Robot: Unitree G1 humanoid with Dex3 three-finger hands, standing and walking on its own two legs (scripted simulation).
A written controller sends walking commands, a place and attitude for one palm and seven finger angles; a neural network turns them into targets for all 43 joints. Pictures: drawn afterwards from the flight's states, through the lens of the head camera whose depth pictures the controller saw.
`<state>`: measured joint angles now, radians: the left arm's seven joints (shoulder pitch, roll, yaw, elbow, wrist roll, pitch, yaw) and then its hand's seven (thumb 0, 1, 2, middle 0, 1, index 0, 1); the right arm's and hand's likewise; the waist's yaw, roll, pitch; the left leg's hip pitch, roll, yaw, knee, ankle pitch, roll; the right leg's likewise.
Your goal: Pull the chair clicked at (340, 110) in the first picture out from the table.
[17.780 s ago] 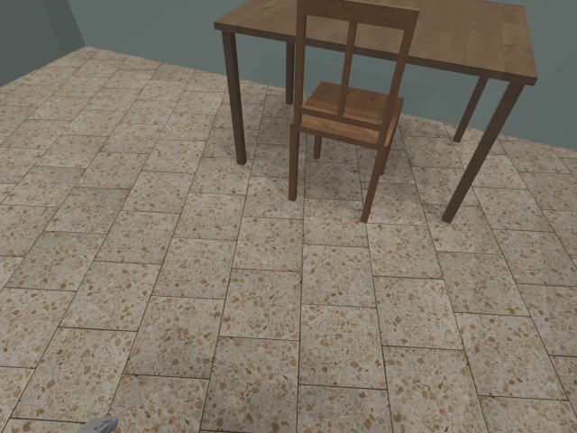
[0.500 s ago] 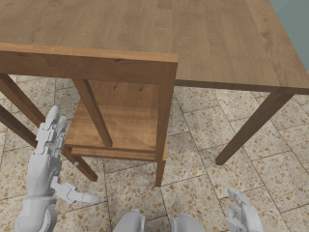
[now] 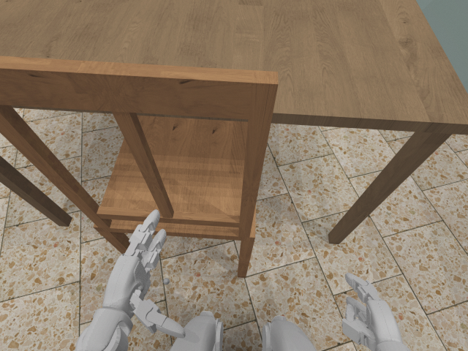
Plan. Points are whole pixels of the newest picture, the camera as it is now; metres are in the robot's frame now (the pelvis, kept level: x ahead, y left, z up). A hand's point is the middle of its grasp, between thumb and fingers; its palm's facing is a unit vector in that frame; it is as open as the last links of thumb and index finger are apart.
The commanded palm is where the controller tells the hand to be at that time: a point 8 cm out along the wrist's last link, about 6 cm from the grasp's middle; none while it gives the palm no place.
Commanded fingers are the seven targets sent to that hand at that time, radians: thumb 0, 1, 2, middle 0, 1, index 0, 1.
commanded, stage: aim the fingers beside a spindle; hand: left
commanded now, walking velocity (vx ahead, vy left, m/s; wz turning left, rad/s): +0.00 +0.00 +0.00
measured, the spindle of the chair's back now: (151, 175) +0.40 +0.17 +0.03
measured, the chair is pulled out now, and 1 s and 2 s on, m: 0.00 0.00 0.00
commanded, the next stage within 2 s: push the fingers through the gap in 0.86 s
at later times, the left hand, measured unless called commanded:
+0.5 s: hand (162, 279) +0.23 +0.12 +0.03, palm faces -0.11 -0.99 +0.00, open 16.9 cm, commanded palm +0.23 +0.21 +0.04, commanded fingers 0.00 -0.50 0.30 -0.06 -0.08 -0.06 -0.08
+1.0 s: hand (104, 240) +0.26 +0.19 +0.10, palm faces +0.16 -0.98 -0.13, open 16.9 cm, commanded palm +0.23 +0.20 +0.03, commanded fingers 0.00 -0.50 0.30 -0.06 -0.08 -0.06 -0.08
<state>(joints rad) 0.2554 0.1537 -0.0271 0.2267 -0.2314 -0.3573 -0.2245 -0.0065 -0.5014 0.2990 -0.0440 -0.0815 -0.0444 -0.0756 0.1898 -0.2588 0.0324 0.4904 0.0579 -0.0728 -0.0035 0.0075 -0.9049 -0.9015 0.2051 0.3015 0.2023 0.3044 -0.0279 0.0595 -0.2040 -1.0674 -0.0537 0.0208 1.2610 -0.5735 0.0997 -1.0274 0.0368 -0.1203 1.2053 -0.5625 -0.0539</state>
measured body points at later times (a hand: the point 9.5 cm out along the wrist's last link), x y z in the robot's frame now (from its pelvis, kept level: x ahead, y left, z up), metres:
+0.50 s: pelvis +0.00 +0.00 +0.00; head +0.10 +0.02 +0.44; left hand +0.23 +0.17 +0.03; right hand +0.18 -0.24 -0.08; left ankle +0.01 +0.06 -0.63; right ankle +0.01 -0.09 -0.63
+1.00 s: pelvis +0.00 -0.01 +0.01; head +0.08 -0.02 +0.45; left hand +0.25 +0.24 +0.10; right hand +0.18 -0.24 -0.09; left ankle +0.01 +0.06 -0.63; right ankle +0.01 -0.09 -0.63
